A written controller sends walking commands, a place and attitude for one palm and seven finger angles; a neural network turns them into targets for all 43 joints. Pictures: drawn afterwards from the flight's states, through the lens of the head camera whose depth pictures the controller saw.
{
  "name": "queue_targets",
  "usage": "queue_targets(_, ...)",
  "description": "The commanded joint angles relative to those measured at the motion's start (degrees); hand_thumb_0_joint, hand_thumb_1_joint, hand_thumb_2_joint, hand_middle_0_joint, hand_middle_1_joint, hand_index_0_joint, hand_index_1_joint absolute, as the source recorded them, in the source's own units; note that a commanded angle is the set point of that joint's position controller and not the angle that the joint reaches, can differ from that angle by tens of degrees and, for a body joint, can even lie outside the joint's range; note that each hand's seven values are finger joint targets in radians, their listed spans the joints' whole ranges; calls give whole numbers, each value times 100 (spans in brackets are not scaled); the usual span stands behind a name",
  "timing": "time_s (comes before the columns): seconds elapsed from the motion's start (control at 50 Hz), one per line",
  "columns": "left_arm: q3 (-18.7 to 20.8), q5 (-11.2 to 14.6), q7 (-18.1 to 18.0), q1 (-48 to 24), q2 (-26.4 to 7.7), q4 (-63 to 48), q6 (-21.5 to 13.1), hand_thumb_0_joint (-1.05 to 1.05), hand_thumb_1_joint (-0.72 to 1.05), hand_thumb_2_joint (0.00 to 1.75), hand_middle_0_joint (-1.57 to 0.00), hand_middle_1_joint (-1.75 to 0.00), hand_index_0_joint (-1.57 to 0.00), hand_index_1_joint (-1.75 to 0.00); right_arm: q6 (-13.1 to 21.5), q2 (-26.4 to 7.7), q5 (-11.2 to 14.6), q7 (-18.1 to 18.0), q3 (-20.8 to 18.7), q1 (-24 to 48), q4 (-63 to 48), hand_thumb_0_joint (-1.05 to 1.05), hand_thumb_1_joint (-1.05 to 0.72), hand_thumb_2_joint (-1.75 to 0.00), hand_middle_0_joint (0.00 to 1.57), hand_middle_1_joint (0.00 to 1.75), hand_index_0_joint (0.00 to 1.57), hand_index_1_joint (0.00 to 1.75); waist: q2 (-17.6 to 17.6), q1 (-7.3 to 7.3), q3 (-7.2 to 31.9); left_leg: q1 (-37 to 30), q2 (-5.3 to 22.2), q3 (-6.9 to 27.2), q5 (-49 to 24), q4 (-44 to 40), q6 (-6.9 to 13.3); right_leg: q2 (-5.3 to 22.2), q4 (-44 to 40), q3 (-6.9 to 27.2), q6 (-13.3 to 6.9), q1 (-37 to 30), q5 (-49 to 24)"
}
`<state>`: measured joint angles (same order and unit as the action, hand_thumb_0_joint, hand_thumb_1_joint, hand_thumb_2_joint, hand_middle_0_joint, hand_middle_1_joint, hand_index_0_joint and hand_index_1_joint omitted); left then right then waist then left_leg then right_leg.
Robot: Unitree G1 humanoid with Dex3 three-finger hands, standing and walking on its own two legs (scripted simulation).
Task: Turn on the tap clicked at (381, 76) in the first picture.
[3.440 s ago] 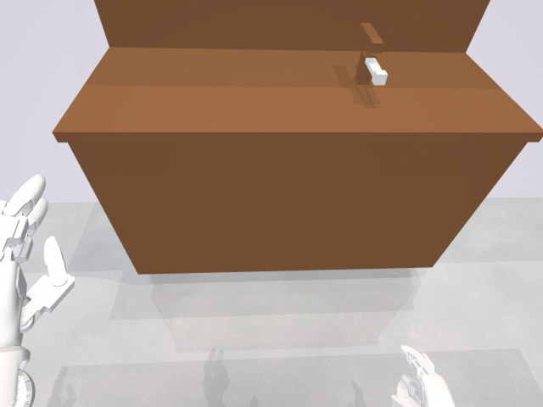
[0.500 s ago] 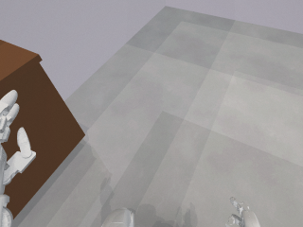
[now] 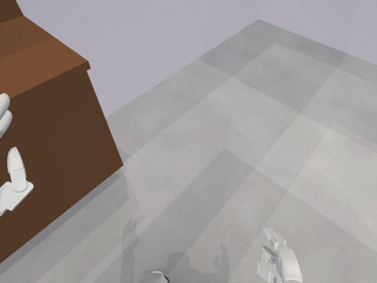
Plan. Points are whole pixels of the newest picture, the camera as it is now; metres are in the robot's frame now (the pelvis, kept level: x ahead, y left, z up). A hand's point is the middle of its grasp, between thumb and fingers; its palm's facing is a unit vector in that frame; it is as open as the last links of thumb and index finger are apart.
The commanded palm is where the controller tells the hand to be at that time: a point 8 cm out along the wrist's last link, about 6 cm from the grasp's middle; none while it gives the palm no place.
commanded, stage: turn to face it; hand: left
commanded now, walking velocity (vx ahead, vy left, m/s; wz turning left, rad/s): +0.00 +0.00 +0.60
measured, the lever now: out of the picture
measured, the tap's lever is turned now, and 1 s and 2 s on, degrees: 0 0 0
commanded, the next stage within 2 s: take the last steps up to it in 0.76 s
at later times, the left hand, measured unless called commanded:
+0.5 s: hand out of the picture +0.12 +0.26 +0.18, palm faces +0.58 -0.70 -0.42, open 7.5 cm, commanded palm +0.05 +0.28 +0.18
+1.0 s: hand out of the picture +0.01 +0.19 +0.18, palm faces +0.72 -0.56 -0.41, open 7.5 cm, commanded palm -0.06 +0.21 +0.18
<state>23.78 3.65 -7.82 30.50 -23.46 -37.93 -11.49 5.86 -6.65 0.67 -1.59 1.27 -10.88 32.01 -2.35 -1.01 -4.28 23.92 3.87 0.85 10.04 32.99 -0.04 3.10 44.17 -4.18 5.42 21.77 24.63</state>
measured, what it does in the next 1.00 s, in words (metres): steps to the right, turning left: right foot, then left foot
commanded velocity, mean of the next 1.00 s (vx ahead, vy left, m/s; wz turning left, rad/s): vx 0.05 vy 0.02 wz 0.38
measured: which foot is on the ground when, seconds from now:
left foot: down 0.00-0.08, up 0.10-0.34, down 0.36-0.74, up 0.76-1.00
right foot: up 0.00-0.04, down 0.06-0.36, up 0.38-0.70, down 0.72-1.00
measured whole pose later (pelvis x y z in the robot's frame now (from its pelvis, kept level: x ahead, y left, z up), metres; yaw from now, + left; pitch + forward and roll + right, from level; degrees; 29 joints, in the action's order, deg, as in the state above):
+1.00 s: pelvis -0.07 -0.11 +0.01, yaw +28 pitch +0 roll +2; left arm 18.4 2.0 -8.8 28.0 -20.6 -28.5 -10.1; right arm 3.2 -14.1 -0.6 -4.6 -1.6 -12.4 35.3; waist 1.4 0.6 -0.6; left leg 21.8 1.6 -3.8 23.2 51.3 -2.0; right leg 4.8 26.6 -9.6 -2.4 15.7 11.0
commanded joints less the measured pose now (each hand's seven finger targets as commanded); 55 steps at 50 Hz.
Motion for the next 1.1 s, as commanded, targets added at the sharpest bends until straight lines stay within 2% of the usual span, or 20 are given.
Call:
queue_targets(0.0, 270, -8, -87, -687, -395, -548, -112, 0, 90, 90, -20, -30, -20, -30, 315, -1133, 44, -153, -418, 208, -628, 0, -90, -90, 20, 30, 20, 30, -867, 43, 1045, -522, 778, 781, -529, -590, 539, -290, -1614, -261, -46, -1086, -428)
queue_targets(0.02, 235, -67, -86, -880, -458, -512, -85, 0, 90, 90, -20, -30, -20, -30, 291, -1052, 71, -153, -393, 202, -618, 0, -90, -90, 20, 30, 20, 30, -300, 20, 1037, -402, 465, 485, -95, 21, 316, 164, -2385, 87, -227, -1227, -1012)
queue_targets(0.06, 446, -41, -219, -1235, -1003, -377, 90, 0, 90, 90, -20, -30, -20, -30, 252, -889, 44, -227, -309, 390, -672, 0, -90, -90, 20, 30, 20, 30, 1799, -13, 920, 768, -420, -325, 2057, 2493, -213, 2290, -2743, 2045, -1102, -1269, -2635)
queue_targets(0.1, 212, -104, -192, -995, -753, -282, 143, 0, 90, 90, -20, -30, -20, -30, 182, -945, -16, -248, -339, 477, -616, 0, -90, -90, 20, 30, 20, 30, 1692, 36, 742, 976, -213, -180, 1788, 3782, -347, 2116, -2439, 1438, -1246, -1162, -3431)
queue_targets(0.16, 370, -175, -221, -1027, -903, -750, -71, 0, 90, 90, -20, -30, -20, -30, 64, -803, -26, -379, -220, 806, -713, 0, -90, -90, 20, 30, 20, 30, 1268, 5, 756, 490, -22, -471, 1916, 2555, -351, 1850, -2059, 138, -1077, -1394, -4731)
queue_targets(0.24, 568, -178, -349, -261, -841, -777, -113, 0, 90, 90, -20, -30, -20, -30, -60, -745, -92, -428, -274, 636, -911, 0, -90, -90, 20, 30, 20, 30, 1199, -96, 1223, -50, -289, -1071, 1565, 645, -265, 1718, -1493, -201, -1024, -1955, -5168)
queue_targets(0.3, 482, -90, -388, -304, -741, -911, -139, 0, 90, 90, -20, -30, -20, -30, -157, -873, -70, -400, -402, 167, -913, 0, -90, -90, 20, 30, 20, 30, 646, 285, 1663, -1535, -338, -1058, -249, -952, -125, 1386, 30, -467, -511, -1327, -4629)
queue_targets(0.34, 395, -9, -312, -272, -756, -1077, -340, 0, 90, 90, -20, -30, -20, -30, -38, -1230, -25, -295, -539, 113, -981, 0, -90, -90, 20, 30, 20, 30, -1657, 165, 1490, -2516, 2045, 2114, -4979, -1046, 1133, 181, 2027, -216, -16, 941, 1290)
queue_targets(0.36, 496, -172, -215, -66, -812, -656, -358, 0, 90, 90, -20, -30, -20, -30, 45, -1139, -87, -213, -460, 28, -797, 0, -90, -90, 20, 30, 20, 30, -1341, 212, 1246, -2331, 2106, 2341, -4872, -1026, 1331, 215, 2458, 246, -70, 1397, 1323)
queue_targets(0.4, 404, -216, -151, -281, -795, -1018, -392, 0, 90, 90, -20, -30, -20, -30, 130, -1290, -8, -96, -584, 142, -705, 0, -90, -90, 20, 30, 20, 30, -816, 235, 1150, -2173, 1628, 1584, -3853, -867, 1180, 263, 2221, 303, -55, 1547, 714)
queue_targets(0.48, 322, -81, -152, -21, -590, -1203, -292, 0, 90, 90, -20, -30, -20, -30, 268, -1196, 4, -45, -485, 183, -670, 0, -90, -90, 20, 30, 20, 30, -1332, 147, 1087, -1114, 989, 561, -2272, -1207, 742, -16, 1215, -63, -27, 334, -183)
queue_targets(0.6, 226, -8, -154, -414, -479, -433, -116, 0, 90, 90, -20, -30, -20, -30, 332, -1159, -25, -159, -388, 171, -525, 0, -90, -90, 20, 30, 20, 30, -945, 140, 885, -822, 1139, 1046, -645, -1387, 837, -271, -169, -66, -49, -384, 128)
queue_targets(0.66, 82, -63, -141, -787, -416, -238, -61, 0, 90, 90, -20, -30, -20, -30, 289, -1132, -16, -167, -311, 333, -506, 0, -90, -90, 20, 30, 20, 30, -746, 16, 852, -422, 853, 864, -176, -971, 608, -307, -1766, -118, -111, -1336, -651)
queue_targets(0.68, 120, -120, -153, -951, -521, -131, -64, 0, 90, 90, -20, -30, -20, -30, 260, -1077, 2, -157, -296, 318, -480, 0, -90, -90, 20, 30, 20, 30, -245, 22, 852, -261, 613, 659, 284, -514, 416, 23, -2431, 151, -248, -1576, -1031)
queue_targets(0.72, 258, -140, -254, -1357, -921, -148, 34, 0, 90, 90, -20, -30, -20, -30, 236, -965, -3, -177, -283, 404, -587, 0, -90, -90, 20, 30, 20, 30, 1686, 20, 819, 502, -491, -166, 2024, 1971, -156, 2065, -3149, 2467, -1182, -1098, -1246)
queue_targets(0.74, 159, -43, -252, -1322, -796, -206, 72, 0, 90, 90, -20, -30, -20, -30, 227, -1096, -5, -158, -407, 425, -529, 0, -90, -90, 20, 30, 20, 30, 1852, 22, 873, 562, -500, 145, 2024, 3056, -209, 2200, -3241, 2687, -1297, -829, -986)
queue_targets(0.8, 207, -104, -216, -799, -686, -9, -40, 0, 90, 90, -20, -30, -20, -30, 100, -910, -53, -231, -217, 624, -452, 0, -90, -90, 20, 30, 20, 30, 936, 100, 627, 772, -289, 56, 1246, 3819, -357, 1571, -2804, 1008, -1174, -850, -2130)
queue_targets(0.84, 241, -126, -223, -910, -752, -123, -145, 0, 90, 90, -20, -30, -20, -30, 67, -927, -31, -320, -250, 723, -503, 0, -90, -90, 20, 30, 20, 30, 934, 105, 684, 499, -195, -81, 1267, 3210, -353, 1493, -2754, 631, -1148, -892, -2373)
queue_targets(1.0, 398, -165, -365, -365, -722, -299, -318, 0, 90, 90, -20, -30, -20, -30, 112, -1091, -146, -283, -412, 403, -668, 0, -90, -90, 20, 30, 20, 30, 1175, -127, 1145, 68, -167, -699, 1740, 682, -44, 1879, -2871, 1281, -1390, -1708, -696)
queue_targets(1.08, 184, -163, -398, -778, -533, -387, -367, 0, 90, 90, -20, -30, -20, -30, 136, -1097, -118, -299, -443, 113, -631, 0, -90, -90, 20, 30, 20, 30, 824, 168, 1218, -1406, -329, -884, 1284, -1010, 135, 1365, -1988, 723, -931, -932, 4)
